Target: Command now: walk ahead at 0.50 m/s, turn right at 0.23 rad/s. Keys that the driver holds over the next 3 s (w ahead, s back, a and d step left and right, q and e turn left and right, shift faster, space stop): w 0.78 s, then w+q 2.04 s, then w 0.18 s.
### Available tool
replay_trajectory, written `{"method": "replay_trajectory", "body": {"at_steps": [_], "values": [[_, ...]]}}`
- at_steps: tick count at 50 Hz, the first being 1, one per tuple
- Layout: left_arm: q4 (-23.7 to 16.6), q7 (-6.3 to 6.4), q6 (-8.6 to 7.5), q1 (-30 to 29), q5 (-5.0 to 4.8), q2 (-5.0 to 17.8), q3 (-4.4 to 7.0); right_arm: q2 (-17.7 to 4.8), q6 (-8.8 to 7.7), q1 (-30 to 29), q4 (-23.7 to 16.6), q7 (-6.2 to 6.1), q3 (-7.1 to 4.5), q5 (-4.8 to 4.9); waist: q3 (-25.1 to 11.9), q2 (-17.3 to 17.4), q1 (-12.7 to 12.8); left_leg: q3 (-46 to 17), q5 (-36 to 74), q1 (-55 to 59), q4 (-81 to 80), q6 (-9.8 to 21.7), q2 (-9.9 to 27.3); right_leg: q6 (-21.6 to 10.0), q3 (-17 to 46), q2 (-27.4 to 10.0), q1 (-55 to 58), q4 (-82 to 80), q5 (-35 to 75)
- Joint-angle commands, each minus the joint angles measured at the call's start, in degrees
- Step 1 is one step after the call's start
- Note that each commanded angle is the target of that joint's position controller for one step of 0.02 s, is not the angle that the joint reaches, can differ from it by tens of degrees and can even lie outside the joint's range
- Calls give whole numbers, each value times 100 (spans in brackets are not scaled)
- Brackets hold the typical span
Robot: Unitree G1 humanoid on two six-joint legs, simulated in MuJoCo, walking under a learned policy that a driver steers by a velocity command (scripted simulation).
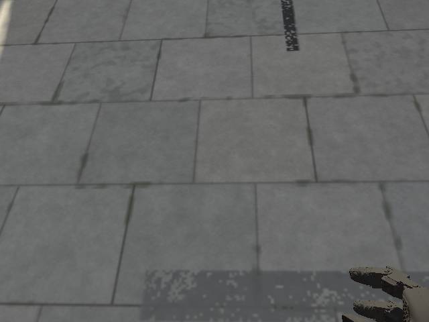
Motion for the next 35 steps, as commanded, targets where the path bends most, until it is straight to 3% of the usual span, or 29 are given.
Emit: {"method": "replay_trajectory", "body": {"at_steps": [1, 2, 3, 4, 5, 6, 7, 8, 9, 10, 12, 14, 17, 19, 22, 25, 26, 27, 28, 29, 30, 31, 32, 33, 34, 35], "values": [[-174, 56, 23, 113, 23, 935, 257, -669, -175, -301, -400, 12, -252, -19, -155, -1108, -257, 86, -515, 498, -380, 266, -141, -536, 818, -1532, 699, 418, 3797], [-216, 56, 39, -43, 34, 951, 262, -809, -183, 262, -235, -23, -329, -41, -450, -1092, -575, 213, -470, 1269, -538, 425, -259, -434, 651, -1350, 635, 1030, 4751], [-318, 20, 30, -211, 95, 861, 218, -1036, -188, 1079, -55, -56, -409, -79, -1053, -1010, -964, -30, -237, 2594, -327, 712, 67, -310, 486, -1116, 133, 1974, 4861], [-479, -11, -19, -221, 237, 545, 98, -1392, -169, 2154, 63, -108, -464, -146, -1912, -270, -1337, -1239, 139, 4371, 20, 1129, 1149, -171, 283, -716, -1075, 3637, 3027], [-361, -66, -82, 963, 89, 83, -60, -1625, -152, 2340, 282, -79, -548, -142, -2519, 1895, -804, -3908, -426, 6244, -486, 2221, 2452, 228, 69, 214, -3301, 5562, -1404], [-246, -49, -124, 698, -39, 660, 33, -1011, -79, 2287, 252, -109, -444, 8, -2100, 1130, -1066, -4098, -1615, 5838, -927, 2012, 2228, 230, 362, -174, -3957, 6223, -1151], [-427, -62, -162, -190, -75, 925, 91, -698, -29, 1927, 213, -166, -351, 53, -1134, 537, -1193, -3038, -1554, 4954, -1039, 1717, 1927, 235, 140, -440, -4192, 6268, -601], [-549, -36, -195, -659, -2, 842, 75, -659, 14, 1736, 233, -161, -304, 22, -661, -47, -1104, -2385, -1010, 4171, -1274, 1565, 1658, 250, -192, -725, -4095, 6029, -202], [-659, -22, -225, -928, 101, 802, 97, -578, 29, 1629, 290, -134, -265, -25, -293, -137, -1000, -2052, -538, 3657, -1458, 1520, 1437, 287, -311, -835, -4045, 5754, 79], [-728, -38, -226, -910, 84, 675, 94, -493, 15, 1637, 358, -125, -225, -90, -221, 78, -834, -1753, -182, 3341, -1595, 1476, 1270, 300, -354, -955, -3822, 5583, 238], [-748, -24, -182, -805, 61, 431, 58, -398, -29, 1736, 530, -100, -206, -13, -162, 299, -680, -1337, 282, 3095, -1771, 1460, 1050, 370, -509, -1037, -3742, 5168, 347], [-873, 1, -118, -1045, 128, 280, 14, -551, -75, 1798, 660, -115, -234, 65, 51, 193, -638, -1030, 714, 2784, -1903, 1445, 1043, 502, -635, -1117, -3879, 4474, 573], [-1085, -47, -98, -1735, 127, 41, -84, -790, -36, 1917, 814, -191, -275, 67, 93, 142, -796, -543, 634, 2434, -1975, 1222, 824, 560, -827, -1030, -3404, 2970, 1594], [-1164, -86, -98, -2069, 89, 83, -97, -985, -18, 2118, 919, -193, -300, 91, 109, 110, -927, -469, 396, 2432, -2003, 1159, 820, 544, -888, -884, -3071, 2260, 2127], [-1339, -145, -93, -2554, 25, 222, -56, -972, 30, 2418, 1070, -170, -282, 166, 258, 103, -1090, -648, 44, 2973, -1877, 1124, 1084, 415, -814, -814, -3138, 1672, 2200], [-1467, -210, -126, -2638, 77, 396, 28, -1069, 130, 2503, 1189, -185, -323, 172, 305, 208, -1004, -746, 519, 3487, -1582, 1002, 1344, 168, -865, -694, -2916, 1274, 1736], [-1415, -204, -137, -2346, 98, 507, 94, -1127, 162, 2425, 1198, -199, -339, 167, 130, 249, -799, -629, 1235, 3561, -1212, 914, 1281, 64, -959, -575, -2442, 1136, 1615], [-1233, -171, -129, -1665, 131, 684, 209, -1106, 191, 2370, 1197, -210, -330, 161, -282, 217, -440, -397, 2049, 3438, -451, 780, 1066, -87, -1098, -419, -1470, 1046, 1616], [-971, -109, -114, -560, 171, 971, 340, -971, 200, 2275, 1099, -228, -271, 91, -1011, 44, 20, -126, 1691, 2635, 890, 580, 756, -322, -731, -780, 168, 1294, 1866], [-883, -70, -90, 190, 258, 1540, 453, -395, 121, 2849, 951, -201, -71, -8, -2026, -1274, -12, 175, -816, 492, 3219, 179, -35, -1110, 1556, -2290, 2487, 1164, 1393], [-831, -103, -77, 372, 185, 1269, 385, -403, 12, 2991, 1031, -143, -41, 31, -2609, -1753, 21, -546, -3577, -472, 4289, 140, -353, -1548, 3592, -2823, 2791, 79, 347], [-820, -106, -85, -11, 175, 933, 258, -892, -21, 2500, 936, -133, -211, 187, -1603, -1214, -49, -668, -3297, -1062, 4761, 191, 12, -1241, 3032, -2627, 2065, -51, -59], [-862, -105, -99, -447, 136, 760, 191, -934, -15, 1968, 768, -142, -220, 187, -890, -844, -186, -458, -2736, -1134, 4637, 221, 301, -1054, 2152, -2407, 1138, -119, 284], [-808, -143, -108, -791, 159, 642, 148, -816, 8, 1669, 692, -164, -221, 116, -387, -440, -394, -380, -2307, -906, 4286, 192, 485, -937, 1509, -2114, 227, -330, 882], [-800, -166, -158, -982, 198, 531, 122, -743, 62, 1761, 690, -192, -245, 57, -247, -554, -628, -438, -1987, -543, 3949, 164, 658, -849, 1115, -1902, -314, -529, 1245], [-765, -189, -193, -1078, 199, 476, 120, -629, 130, 1914, 731, -197, -237, 57, -198, -657, -773, -438, -1831, -259, 3792, 128, 713, -834, 881, -1769, -620, -719, 1352]]}}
